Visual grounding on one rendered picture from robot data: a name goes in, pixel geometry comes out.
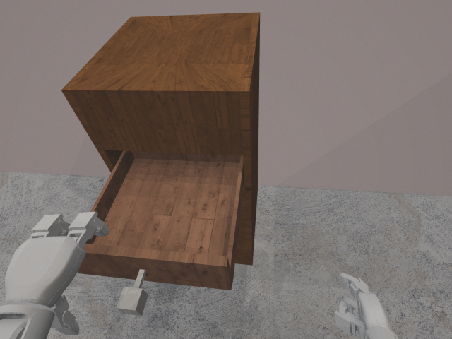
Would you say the handle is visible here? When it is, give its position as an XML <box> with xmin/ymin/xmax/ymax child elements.
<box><xmin>116</xmin><ymin>269</ymin><xmax>148</xmax><ymax>316</ymax></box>

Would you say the left robot forearm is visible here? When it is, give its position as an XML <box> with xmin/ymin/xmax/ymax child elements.
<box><xmin>0</xmin><ymin>302</ymin><xmax>55</xmax><ymax>339</ymax></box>

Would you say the robot right hand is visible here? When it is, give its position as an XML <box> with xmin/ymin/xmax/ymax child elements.
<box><xmin>335</xmin><ymin>273</ymin><xmax>391</xmax><ymax>339</ymax></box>

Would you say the robot left hand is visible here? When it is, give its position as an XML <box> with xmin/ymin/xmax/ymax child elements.
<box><xmin>5</xmin><ymin>212</ymin><xmax>109</xmax><ymax>335</ymax></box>

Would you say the cabinet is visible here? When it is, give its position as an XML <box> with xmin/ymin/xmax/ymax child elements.
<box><xmin>61</xmin><ymin>12</ymin><xmax>260</xmax><ymax>265</ymax></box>

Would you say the drawer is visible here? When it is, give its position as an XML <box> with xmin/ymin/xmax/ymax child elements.
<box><xmin>78</xmin><ymin>151</ymin><xmax>244</xmax><ymax>290</ymax></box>

